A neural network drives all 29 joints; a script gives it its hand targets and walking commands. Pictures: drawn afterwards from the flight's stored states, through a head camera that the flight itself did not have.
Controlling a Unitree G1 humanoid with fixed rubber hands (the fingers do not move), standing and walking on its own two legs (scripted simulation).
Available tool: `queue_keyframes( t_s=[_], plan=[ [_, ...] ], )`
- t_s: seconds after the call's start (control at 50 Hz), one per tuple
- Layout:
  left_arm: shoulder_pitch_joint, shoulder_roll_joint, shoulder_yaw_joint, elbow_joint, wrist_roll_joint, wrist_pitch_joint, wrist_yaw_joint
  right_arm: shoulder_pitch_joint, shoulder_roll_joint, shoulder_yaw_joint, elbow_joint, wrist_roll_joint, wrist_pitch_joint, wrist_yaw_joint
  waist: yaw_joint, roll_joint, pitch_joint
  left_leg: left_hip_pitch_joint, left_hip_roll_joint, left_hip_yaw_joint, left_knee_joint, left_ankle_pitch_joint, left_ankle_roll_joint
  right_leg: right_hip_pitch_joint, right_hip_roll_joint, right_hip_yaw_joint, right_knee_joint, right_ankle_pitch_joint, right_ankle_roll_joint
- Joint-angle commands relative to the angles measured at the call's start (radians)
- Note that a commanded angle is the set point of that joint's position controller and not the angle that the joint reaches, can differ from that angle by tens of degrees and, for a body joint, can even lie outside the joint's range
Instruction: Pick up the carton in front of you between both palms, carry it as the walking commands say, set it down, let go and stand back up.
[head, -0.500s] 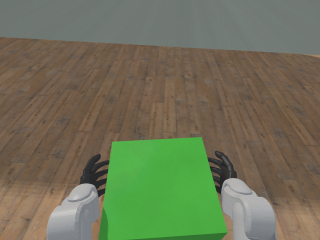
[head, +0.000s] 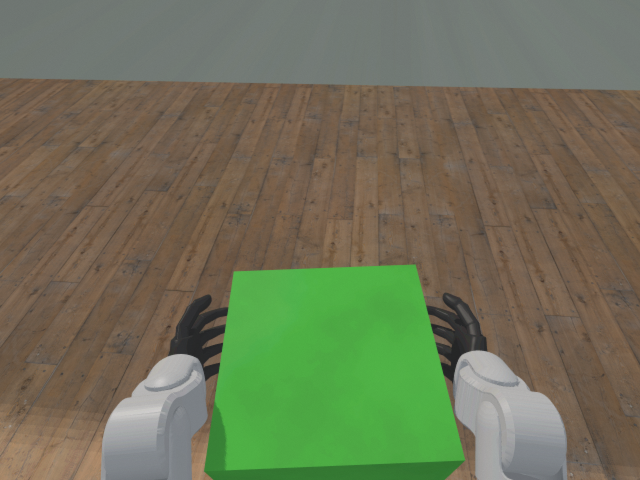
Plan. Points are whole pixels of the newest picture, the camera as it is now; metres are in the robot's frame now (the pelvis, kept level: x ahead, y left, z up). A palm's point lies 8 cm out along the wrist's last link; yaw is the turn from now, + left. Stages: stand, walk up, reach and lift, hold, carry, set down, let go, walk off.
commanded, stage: carry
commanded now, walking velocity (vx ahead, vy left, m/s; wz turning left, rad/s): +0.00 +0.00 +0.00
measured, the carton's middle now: (329, 395) +0.24 +0.00 +0.01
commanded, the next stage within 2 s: none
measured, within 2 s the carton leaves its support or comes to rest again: neither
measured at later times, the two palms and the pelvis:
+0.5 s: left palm (184, 350) +0.27 +0.17 +0.06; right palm (431, 342) +0.28 -0.13 +0.06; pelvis +0.03 +0.02 +0.00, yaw +1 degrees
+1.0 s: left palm (182, 359) +0.28 +0.18 +0.03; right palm (415, 350) +0.29 -0.12 +0.03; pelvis +0.00 +0.03 +0.00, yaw +1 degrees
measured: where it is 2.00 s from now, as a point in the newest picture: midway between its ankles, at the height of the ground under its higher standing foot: outside the picture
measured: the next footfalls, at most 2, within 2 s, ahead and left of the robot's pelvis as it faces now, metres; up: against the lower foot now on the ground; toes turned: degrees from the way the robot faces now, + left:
left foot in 1.80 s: +0.34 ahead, +0.16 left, +0.00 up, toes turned +6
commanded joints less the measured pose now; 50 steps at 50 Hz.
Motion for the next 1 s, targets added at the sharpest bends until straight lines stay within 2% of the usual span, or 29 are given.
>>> queue_keyframes(
  t_s=[0.0, 0.04, 0.08, 0.14, 0.2, 0.28, 0.4, 0.54, 0.76, 0.8, 0.88, 0.98],
  plan=[
    [-0.354, -0.843, -0.622, -0.113, -0.275, -0.026, -0.128, -0.38, 0.826, 0.672, -0.112, 0.284, -0.044, 0.136, -0.006, -0.121, -0.326, -0.008, 0.054, -0.033, -0.143, 0.228, 0.003, 0.388, -0.184, 0.182, -0.044, 0.405, 0.021],
    [-0.352, -0.825, -0.622, -0.101, -0.268, -0.029, -0.131, -0.363, 0.809, 0.663, -0.087, 0.266, -0.049, 0.136, -0.005, -0.057, -0.291, -0.009, 0.08, -0.034, -0.09, 0.367, 0.001, 0.353, -0.157, 0.154, -0.004, 0.438, 0.02],
    [-0.337, -0.815, -0.625, -0.099, -0.266, -0.03, -0.127, -0.346, 0.796, 0.659, -0.09, 0.267, -0.05, 0.136, -0.009, -0.073, -0.3, 0.004, 0.086, -0.038, -0.076, 0.454, -0.001, 0.35, -0.148, 0.149, 0.036, 0.487, 0.01],
    [-0.328, -0.8, -0.631, -0.094, -0.261, -0.029, -0.129, -0.338, 0.775, 0.659, -0.088, 0.261, -0.051, 0.14, -0.01, -0.052, -0.277, -0.007, 0.086, -0.044, -0.055, 0.533, 0.006, 0.32, -0.142, 0.137, 0.077, 0.491, 0.005],
    [-0.338, -0.771, -0.63, -0.07, -0.244, -0.029, -0.136, -0.335, 0.745, 0.649, -0.054, 0.249, -0.053, 0.153, -0.011, -0.022, -0.243, -0.015, 0.089, -0.049, -0.049, 0.602, 0.01, 0.28, -0.134, 0.126, 0.1, 0.446, 0.009],
    [-0.361, -0.733, -0.616, -0.015, -0.214, -0.048, -0.153, -0.352, 0.708, 0.632, 0.007, 0.225, -0.073, 0.178, -0.013, -0.009, -0.209, -0.021, 0.096, -0.056, -0.047, 0.661, 0.019, 0.248, -0.128, 0.121, 0.112, 0.366, 0.02],
    [-0.396, -0.688, -0.547, 0.122, -0.156, -0.133, -0.183, -0.407, 0.671, 0.579, 0.135, 0.18, -0.161, 0.207, -0.014, -0.027, -0.197, -0.039, 0.092, -0.06, -0.058, 0.577, 0.033, 0.254, -0.136, 0.125, 0.101, 0.32, 0.026],
    [-0.457, -0.716, -0.504, 0.256, -0.112, -0.271, -0.218, -0.474, 0.7, 0.541, 0.264, 0.143, -0.3, 0.236, -0.011, -0.036, -0.191, -0.057, 0.084, -0.067, -0.086, 0.441, 0.049, 0.252, -0.139, 0.131, 0.068, 0.226, 0.028],
    [-0.565, -0.733, -0.379, 0.552, -0.025, -0.507, -0.273, -0.569, 0.72, 0.4, 0.567, 0.039, -0.534, 0.287, -0.009, -0.04, -0.191, -0.072, 0.075, -0.079, -0.105, 0.348, 0.063, 0.239, -0.139, 0.132, 0.037, 0.155, 0.037],
    [-0.601, -0.763, -0.379, 0.596, -0.026, -0.554, -0.286, -0.606, 0.748, 0.401, 0.607, 0.038, -0.581, 0.301, -0.009, -0.04, -0.194, -0.072, 0.074, -0.082, -0.106, 0.335, 0.064, 0.241, -0.14, 0.132, 0.034, 0.145, 0.038],
    [-0.652, -0.853, -0.43, 0.608, -0.05, -0.599, -0.312, -0.666, 0.835, 0.458, 0.608, 0.06, -0.626, 0.327, -0.01, -0.049, -0.219, -0.069, 0.072, -0.087, -0.099, 0.33, 0.067, 0.249, -0.141, 0.133, 0.036, 0.142, 0.04],
    [-0.62, -0.9, -0.482, 0.547, -0.074, -0.558, -0.319, -0.641, 0.893, 0.518, 0.554, 0.091, -0.586, 0.336, -0.012, -0.051, -0.246, -0.058, 0.068, -0.085, -0.076, 0.383, 0.067, 0.258, -0.143, 0.13, 0.049, 0.189, 0.039]
  ],
)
